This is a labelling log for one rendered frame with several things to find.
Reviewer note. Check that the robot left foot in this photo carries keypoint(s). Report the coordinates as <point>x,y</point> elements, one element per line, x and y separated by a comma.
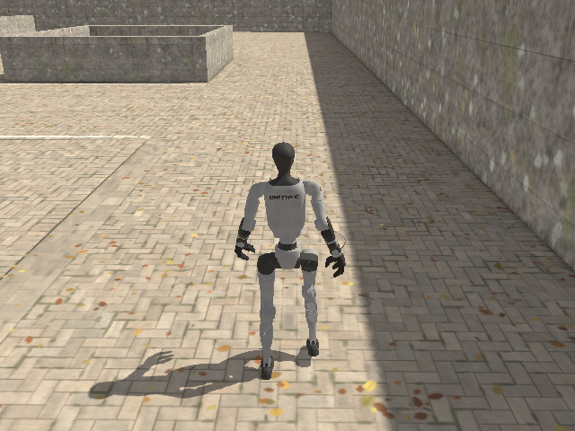
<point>267,371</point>

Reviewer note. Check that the robot left shin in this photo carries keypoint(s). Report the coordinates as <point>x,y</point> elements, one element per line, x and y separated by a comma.
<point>266,334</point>

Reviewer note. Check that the left robot hand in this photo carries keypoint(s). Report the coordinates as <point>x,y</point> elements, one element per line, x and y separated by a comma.
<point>247,247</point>

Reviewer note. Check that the robot left upper arm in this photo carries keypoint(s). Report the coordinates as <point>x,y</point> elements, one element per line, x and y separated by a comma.
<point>251,207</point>

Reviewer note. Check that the robot right upper arm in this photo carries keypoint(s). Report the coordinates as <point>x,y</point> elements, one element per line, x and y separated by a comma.
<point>313,189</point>

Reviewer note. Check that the robot right forearm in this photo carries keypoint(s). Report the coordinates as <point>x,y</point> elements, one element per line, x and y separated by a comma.
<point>331,241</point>

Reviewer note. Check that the right robot hand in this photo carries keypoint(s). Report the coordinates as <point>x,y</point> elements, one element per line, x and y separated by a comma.
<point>340,264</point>

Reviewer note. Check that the robot left forearm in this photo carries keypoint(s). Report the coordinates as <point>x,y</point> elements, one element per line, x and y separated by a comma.
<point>242,236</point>

